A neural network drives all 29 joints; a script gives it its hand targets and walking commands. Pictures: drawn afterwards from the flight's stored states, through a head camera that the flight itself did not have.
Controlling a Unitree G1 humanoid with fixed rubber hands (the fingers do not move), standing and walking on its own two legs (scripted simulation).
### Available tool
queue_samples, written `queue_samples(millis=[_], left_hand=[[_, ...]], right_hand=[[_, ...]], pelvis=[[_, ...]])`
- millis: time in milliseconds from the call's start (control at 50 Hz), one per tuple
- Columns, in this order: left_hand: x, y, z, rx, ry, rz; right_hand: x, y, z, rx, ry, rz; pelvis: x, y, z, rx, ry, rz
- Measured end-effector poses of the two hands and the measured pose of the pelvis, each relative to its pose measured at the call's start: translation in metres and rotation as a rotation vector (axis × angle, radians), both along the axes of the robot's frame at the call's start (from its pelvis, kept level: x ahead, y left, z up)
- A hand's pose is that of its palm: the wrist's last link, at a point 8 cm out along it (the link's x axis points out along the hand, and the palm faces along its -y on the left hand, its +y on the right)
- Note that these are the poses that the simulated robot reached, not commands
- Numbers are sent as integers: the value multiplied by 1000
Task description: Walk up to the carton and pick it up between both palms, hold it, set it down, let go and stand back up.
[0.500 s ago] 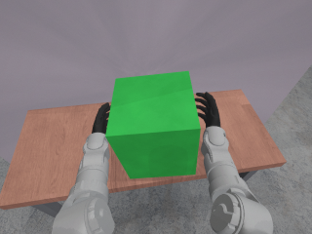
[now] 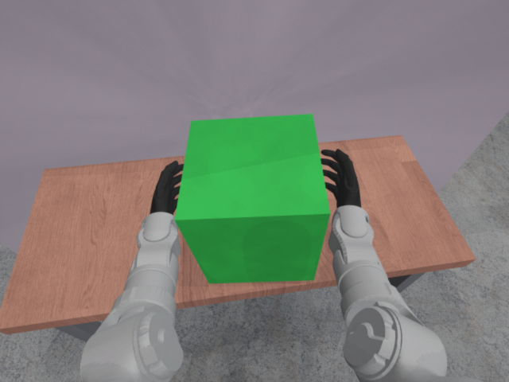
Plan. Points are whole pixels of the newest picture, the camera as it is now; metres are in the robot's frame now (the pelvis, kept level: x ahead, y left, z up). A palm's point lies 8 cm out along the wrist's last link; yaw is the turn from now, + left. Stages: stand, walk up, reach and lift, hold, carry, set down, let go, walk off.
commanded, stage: set down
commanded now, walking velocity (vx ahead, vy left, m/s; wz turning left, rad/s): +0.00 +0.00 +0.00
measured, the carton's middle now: (256, 205) +0.43 +0.05 -0.02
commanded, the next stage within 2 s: none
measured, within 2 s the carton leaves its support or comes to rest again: rests again in 0.14 s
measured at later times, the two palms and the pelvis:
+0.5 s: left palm (165, 210) +0.38 +0.20 +0.02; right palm (346, 202) +0.41 -0.10 +0.04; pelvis -0.01 +0.00 +0.00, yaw +0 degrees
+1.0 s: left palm (169, 210) +0.38 +0.19 +0.02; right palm (349, 205) +0.41 -0.11 +0.04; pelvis -0.01 +0.00 +0.00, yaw +1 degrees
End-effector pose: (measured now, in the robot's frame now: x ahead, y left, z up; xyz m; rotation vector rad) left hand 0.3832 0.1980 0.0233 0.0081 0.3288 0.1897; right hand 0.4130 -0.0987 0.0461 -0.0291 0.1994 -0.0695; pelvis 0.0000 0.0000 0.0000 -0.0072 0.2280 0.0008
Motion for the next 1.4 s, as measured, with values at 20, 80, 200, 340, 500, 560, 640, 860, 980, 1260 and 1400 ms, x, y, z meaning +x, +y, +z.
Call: queue_samples(millis=[20, 80, 200, 340, 500, 560, 640, 860, 980, 1260, 1400], left_hand=[[0, 0, 0, 0, -1, 0], [-1, -1, 0, 0, -4, 0], [-2, -1, -1, -6, -7, 0], [-2, -2, -1, -9, -7, 1], [-1, -1, -1, -5, -12, 0], [-1, -2, -1, -6, -16, 0], [-1, -2, -2, -4, -22, 1], [0, -4, -2, -4, -34, 6], [1, -6, -3, -5, -40, 3], [2, -10, -4, 0, -57, -4], [3, -9, -6, -7, -65, -4]], right_hand=[[-1, 0, 0, 1, 2, -1], [-2, -1, -2, 3, 10, -4], [-4, -2, -2, 2, 17, -8], [-4, -2, -3, 1, 22, -9], [-4, -2, -3, -1, 22, -9], [-4, -2, -3, -3, 22, -9], [-4, -3, -3, -5, 23, -7], [-4, -5, -6, -14, 27, -5], [-5, -7, -8, -19, 33, -8], [-9, -11, -15, -23, 38, -17], [-9, -11, -15, -27, 38, -16]], pelvis=[[-1, 0, 0, 0, 1, 0], [-3, 0, 0, -1, 1, 0], [-6, 0, -1, -1, 5, 0], [-6, 2, -1, -2, 7, -1], [-5, 4, -1, -3, 5, -1], [-6, 5, -1, -3, 3, -1], [-6, 5, -1, -4, 3, 0], [-6, 3, -1, -2, 6, 6], [-5, 1, -2, 0, 5, 9], [-7, -1, -4, 0, 16, 12], [-8, -1, -6, 1, 24, 12]])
